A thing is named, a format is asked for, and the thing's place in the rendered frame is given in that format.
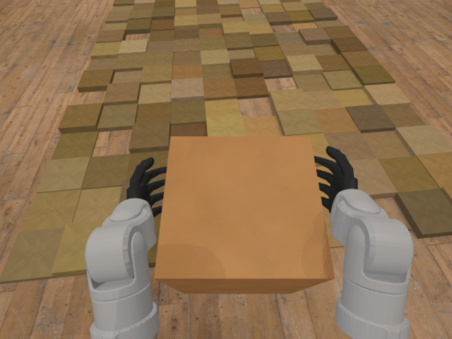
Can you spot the robot left forearm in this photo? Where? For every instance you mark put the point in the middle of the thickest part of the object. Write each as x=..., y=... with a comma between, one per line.
x=118, y=273

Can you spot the robot left hand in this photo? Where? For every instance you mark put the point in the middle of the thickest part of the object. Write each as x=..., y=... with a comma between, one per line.
x=138, y=184

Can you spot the robot right hand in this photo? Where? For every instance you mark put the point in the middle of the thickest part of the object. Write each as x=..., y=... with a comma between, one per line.
x=341, y=179

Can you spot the robot right forearm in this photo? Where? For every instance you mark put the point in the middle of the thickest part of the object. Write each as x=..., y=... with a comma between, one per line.
x=378, y=256

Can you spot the carton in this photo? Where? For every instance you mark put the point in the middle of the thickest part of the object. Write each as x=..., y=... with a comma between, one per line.
x=242, y=215

